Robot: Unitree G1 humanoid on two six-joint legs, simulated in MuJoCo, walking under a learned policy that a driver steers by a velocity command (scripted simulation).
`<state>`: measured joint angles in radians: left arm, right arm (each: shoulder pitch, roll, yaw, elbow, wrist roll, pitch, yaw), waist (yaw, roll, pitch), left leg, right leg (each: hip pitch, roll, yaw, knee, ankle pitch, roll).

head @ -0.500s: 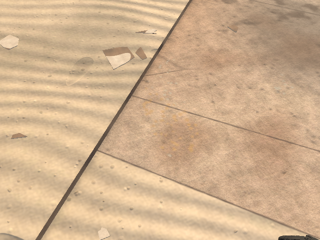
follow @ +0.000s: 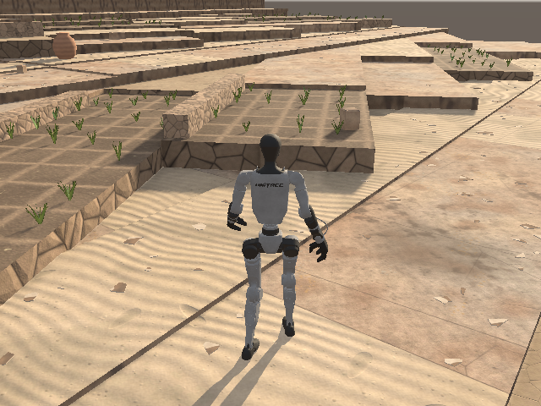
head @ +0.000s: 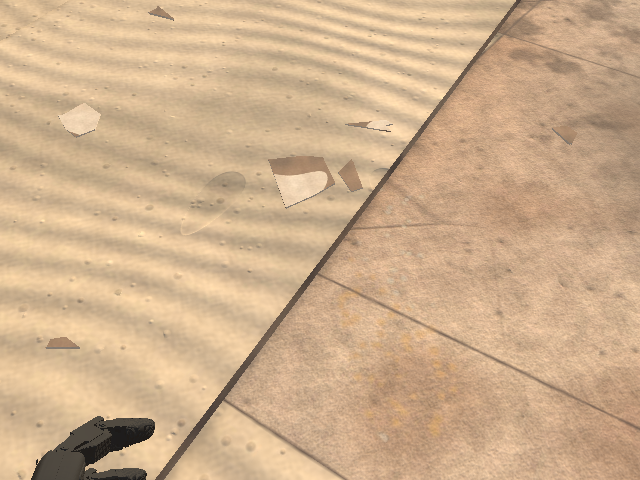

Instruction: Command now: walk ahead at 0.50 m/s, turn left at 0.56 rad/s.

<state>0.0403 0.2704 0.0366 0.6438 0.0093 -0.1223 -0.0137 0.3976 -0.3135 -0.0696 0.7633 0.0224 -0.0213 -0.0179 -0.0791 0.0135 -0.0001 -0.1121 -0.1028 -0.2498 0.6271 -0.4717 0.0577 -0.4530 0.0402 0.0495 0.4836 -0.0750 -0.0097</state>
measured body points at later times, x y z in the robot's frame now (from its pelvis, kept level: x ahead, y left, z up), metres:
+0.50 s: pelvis +0.26 +0.05 +0.00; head +0.29 +0.06 +0.45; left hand +0.20 +0.33 -0.13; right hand +0.53 -0.14 -0.06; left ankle +0.34 +0.16 -0.73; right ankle +0.11 -0.12 -0.70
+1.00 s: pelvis +0.52 +0.05 -0.01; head +0.56 +0.04 +0.44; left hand +0.74 +0.28 -0.10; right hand +0.53 -0.24 -0.14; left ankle +0.35 +0.17 -0.71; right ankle +0.65 -0.04 -0.73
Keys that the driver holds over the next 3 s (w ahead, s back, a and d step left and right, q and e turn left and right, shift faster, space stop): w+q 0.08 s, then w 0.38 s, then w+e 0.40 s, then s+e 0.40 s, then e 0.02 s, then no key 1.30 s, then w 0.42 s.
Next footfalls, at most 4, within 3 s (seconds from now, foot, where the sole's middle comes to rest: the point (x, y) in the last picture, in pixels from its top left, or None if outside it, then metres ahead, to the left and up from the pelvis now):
0.46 left None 0.38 0.17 -0.76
0.98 right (332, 382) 0.69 -0.05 -0.76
1.50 left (210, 386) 0.68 0.21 -0.72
1.86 right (317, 449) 0.54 -0.01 -0.76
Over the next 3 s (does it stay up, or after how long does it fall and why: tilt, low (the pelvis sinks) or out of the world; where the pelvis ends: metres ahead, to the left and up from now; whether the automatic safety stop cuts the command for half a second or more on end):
stays up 0.68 0.11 0.03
